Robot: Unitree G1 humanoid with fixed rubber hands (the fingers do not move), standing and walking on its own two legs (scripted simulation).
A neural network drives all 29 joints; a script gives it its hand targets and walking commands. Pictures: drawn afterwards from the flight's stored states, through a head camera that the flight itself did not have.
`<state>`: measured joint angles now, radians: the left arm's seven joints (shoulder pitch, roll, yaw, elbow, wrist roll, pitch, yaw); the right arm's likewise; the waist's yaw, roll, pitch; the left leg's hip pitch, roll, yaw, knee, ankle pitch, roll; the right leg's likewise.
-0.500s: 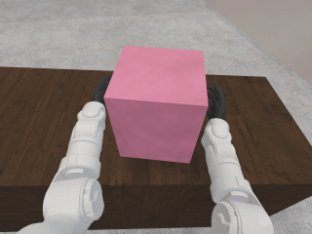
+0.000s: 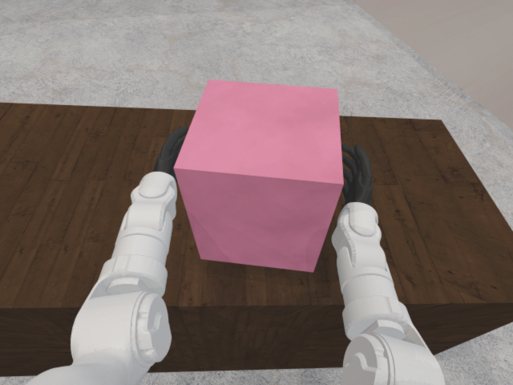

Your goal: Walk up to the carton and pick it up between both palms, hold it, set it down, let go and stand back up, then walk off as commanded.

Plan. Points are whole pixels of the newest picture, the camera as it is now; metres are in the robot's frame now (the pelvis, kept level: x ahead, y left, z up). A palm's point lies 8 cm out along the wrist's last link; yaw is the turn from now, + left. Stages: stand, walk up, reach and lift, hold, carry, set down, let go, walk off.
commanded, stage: set down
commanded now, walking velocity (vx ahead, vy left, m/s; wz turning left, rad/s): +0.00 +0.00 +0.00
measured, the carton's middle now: (263, 180) +0.44 -0.03 +0.06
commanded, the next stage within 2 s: none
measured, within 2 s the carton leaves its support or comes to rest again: rests again in 1.00 s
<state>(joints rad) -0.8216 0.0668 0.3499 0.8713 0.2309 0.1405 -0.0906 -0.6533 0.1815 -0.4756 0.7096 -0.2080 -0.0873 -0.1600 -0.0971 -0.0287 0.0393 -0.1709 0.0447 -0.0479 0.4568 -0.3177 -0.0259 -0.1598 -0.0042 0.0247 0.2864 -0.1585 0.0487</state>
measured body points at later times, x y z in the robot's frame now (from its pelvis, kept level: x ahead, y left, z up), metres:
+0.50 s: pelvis +0.00 +0.00 +0.00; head +0.05 +0.03 +0.45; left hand +0.45 +0.12 +0.06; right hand +0.38 -0.18 +0.07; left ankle -0.05 +0.12 -0.74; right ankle -0.01 -0.16 -0.74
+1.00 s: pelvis +0.01 +0.00 +0.00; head +0.07 +0.03 +0.44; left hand +0.45 +0.12 +0.04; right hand +0.38 -0.18 +0.05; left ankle -0.05 +0.12 -0.74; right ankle -0.01 -0.16 -0.74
